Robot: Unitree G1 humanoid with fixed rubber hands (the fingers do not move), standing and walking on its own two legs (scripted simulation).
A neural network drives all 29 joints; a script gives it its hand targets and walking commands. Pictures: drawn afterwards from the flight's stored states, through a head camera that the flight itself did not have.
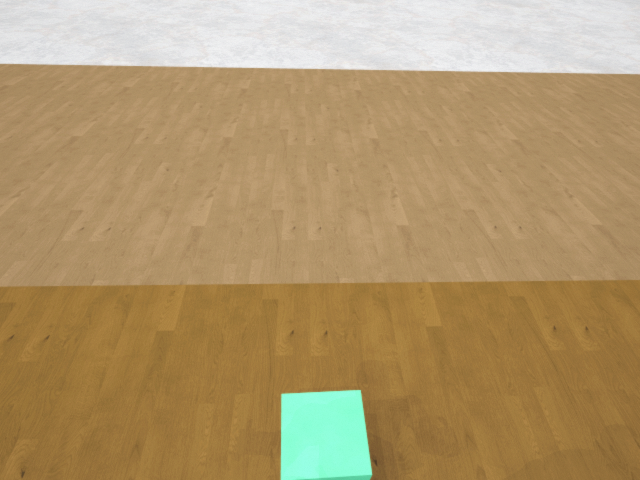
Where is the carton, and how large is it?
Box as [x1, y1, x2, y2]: [281, 390, 371, 479]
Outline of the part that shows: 360,390 281,394 281,479 370,478 371,469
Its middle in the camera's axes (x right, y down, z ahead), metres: +0.00 +0.55 +1.04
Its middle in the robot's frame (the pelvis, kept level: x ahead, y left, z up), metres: +0.39 -0.03 -0.66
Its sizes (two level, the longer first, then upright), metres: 0.210 0.200 0.250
